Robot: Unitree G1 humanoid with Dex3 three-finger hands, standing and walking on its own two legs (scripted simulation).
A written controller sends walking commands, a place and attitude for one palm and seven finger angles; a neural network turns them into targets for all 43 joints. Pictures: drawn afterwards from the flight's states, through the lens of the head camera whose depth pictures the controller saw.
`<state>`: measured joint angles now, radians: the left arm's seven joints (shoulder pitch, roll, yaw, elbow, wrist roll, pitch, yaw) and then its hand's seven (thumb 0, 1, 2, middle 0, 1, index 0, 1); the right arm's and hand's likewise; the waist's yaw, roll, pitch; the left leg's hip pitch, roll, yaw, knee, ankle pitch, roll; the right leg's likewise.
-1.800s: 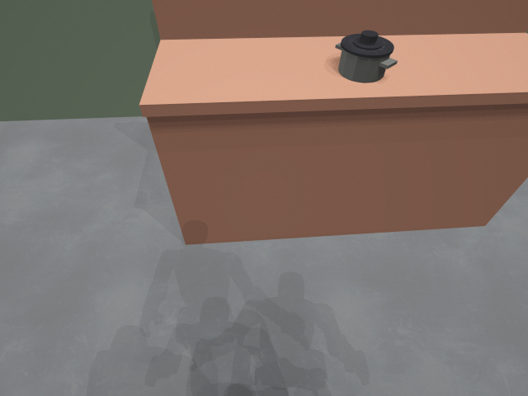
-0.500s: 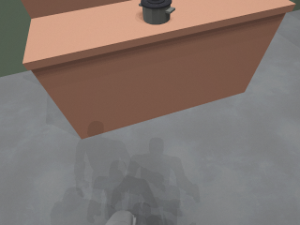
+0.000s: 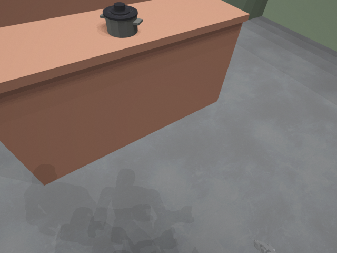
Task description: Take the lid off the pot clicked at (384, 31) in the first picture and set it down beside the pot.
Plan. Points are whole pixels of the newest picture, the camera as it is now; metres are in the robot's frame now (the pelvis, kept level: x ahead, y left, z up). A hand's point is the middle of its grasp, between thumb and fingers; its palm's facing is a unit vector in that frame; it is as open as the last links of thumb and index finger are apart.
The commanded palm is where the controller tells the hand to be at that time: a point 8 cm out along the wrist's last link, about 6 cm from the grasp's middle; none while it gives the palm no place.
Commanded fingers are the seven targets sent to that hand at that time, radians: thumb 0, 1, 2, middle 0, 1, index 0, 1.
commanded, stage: walk to a spot facing it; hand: left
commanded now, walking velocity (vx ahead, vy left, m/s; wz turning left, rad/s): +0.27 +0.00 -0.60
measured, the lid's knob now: (119, 6) +1.07 +0.33 +0.10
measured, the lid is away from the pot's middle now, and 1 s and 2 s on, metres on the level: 0.00 0.00 0.00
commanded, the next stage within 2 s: turn to face it in 1.46 s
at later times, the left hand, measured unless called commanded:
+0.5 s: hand (159, 201) +0.30 +0.05 -0.17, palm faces -0.45 -0.88 -0.13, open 7.4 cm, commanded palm none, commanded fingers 0.00 0.90 0.90 -0.20 -0.30 -0.20 -0.30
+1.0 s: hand (176, 187) +0.34 +0.00 -0.16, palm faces -0.34 -0.92 -0.20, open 7.3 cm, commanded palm none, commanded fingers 0.00 0.90 0.90 -0.20 -0.30 -0.20 -0.30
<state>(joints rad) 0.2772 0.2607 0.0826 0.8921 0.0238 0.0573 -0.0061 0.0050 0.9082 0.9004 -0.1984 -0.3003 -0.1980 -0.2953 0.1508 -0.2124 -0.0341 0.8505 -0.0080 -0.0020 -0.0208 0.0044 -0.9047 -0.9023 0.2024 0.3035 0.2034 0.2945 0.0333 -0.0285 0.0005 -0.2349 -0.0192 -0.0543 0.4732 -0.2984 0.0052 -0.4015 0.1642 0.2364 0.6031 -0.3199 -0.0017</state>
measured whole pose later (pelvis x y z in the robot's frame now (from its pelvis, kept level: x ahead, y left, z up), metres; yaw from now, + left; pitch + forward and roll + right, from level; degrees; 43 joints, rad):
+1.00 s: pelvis +0.29 -0.17 +0.01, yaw -26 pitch +1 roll -1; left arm 0.41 0.17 0.04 1.05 0.02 -0.08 0.01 0.00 0.92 0.90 -0.20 -0.30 -0.20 -0.29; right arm 0.16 -0.17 -0.05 0.96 -0.03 -0.02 0.02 0.00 -0.91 -0.90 0.20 0.30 0.20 0.29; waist 0.04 0.02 -0.03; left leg -0.60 0.14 0.06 0.91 -0.17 -0.04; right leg -0.06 0.10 -0.07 0.31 -0.27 -0.10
